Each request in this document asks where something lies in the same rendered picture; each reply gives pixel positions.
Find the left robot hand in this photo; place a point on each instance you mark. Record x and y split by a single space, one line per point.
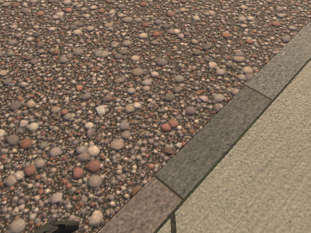
63 226

